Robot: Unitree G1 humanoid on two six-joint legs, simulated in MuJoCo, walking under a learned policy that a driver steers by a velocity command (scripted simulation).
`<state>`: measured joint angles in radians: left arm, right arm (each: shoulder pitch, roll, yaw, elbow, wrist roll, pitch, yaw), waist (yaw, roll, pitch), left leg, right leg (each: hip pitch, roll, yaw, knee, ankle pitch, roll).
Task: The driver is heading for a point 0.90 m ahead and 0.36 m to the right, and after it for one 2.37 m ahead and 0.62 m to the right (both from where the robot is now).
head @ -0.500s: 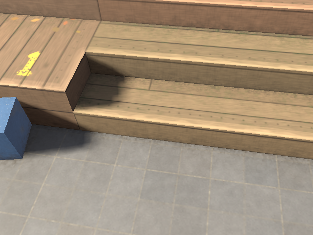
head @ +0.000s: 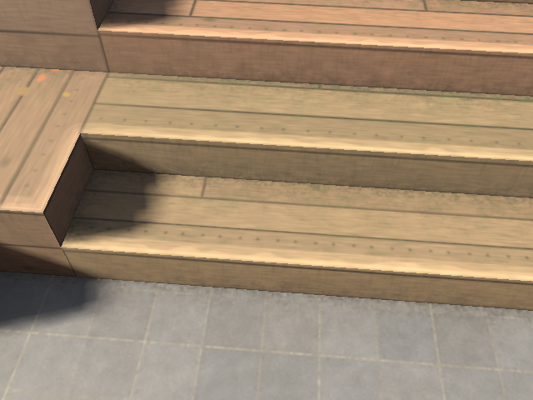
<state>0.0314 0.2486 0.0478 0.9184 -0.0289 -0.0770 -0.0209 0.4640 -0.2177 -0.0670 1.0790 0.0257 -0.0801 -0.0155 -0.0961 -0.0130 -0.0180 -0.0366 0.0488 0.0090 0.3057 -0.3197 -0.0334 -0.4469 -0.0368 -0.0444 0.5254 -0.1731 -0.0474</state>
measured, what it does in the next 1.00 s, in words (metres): walks ahead, turning right: right foot, then left foot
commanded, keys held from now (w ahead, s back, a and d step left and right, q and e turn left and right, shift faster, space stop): w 0.42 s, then w+e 0.58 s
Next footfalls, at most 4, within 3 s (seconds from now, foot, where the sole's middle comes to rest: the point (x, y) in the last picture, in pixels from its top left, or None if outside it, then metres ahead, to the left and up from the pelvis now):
0.02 right None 0.13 -0.12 -0.78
0.52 left None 0.41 0.08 -0.78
1.04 right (305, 357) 0.60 -0.13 -0.78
1.56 left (293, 215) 0.95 -0.14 -0.63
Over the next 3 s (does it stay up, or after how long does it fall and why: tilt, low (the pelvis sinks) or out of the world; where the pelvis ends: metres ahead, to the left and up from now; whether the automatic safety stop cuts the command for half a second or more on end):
stays up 1.08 -0.27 0.27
